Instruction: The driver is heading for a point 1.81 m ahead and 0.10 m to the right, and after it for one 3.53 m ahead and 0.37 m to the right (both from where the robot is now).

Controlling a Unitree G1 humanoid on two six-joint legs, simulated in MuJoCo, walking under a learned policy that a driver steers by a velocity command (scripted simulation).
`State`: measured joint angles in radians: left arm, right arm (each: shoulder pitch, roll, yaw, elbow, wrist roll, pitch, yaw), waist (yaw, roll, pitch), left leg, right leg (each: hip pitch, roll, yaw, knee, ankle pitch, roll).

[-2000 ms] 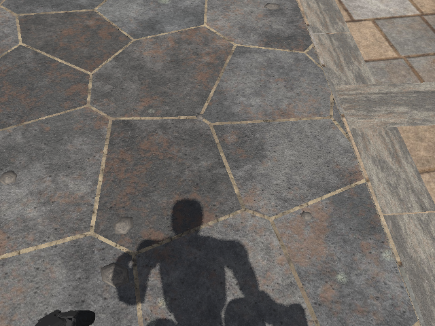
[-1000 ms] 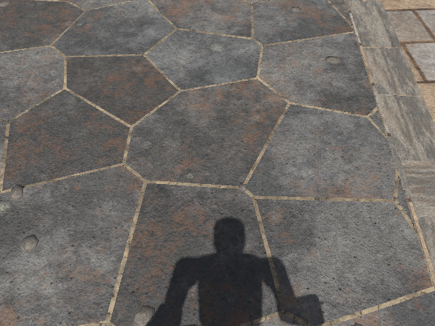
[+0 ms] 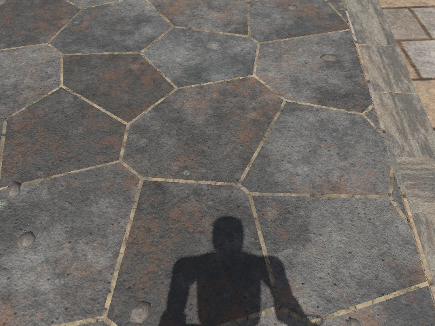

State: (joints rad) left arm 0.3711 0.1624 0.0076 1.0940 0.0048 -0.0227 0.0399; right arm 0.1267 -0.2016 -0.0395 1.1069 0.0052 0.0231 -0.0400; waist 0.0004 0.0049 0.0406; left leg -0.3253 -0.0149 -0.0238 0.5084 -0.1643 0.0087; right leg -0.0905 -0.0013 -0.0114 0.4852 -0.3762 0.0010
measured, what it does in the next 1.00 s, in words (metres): walks ahead: right foot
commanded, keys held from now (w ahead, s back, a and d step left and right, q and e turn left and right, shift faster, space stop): no key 0.24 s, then w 0.76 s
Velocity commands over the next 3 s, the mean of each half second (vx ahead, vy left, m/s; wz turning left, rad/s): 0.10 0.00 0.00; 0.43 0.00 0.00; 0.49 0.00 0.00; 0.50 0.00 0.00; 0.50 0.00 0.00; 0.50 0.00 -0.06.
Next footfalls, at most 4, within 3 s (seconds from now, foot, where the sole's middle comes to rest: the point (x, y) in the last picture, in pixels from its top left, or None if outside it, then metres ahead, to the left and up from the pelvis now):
0.98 right None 0.48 -0.14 -0.77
1.56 left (200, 239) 0.80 0.10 -0.77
2.12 right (263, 169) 1.12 -0.15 -0.77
2.68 left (206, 114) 1.44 0.08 -0.77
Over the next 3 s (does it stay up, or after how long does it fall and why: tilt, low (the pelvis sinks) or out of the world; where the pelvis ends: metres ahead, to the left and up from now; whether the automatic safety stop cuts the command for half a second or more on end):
stays up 1.43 0.00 0.01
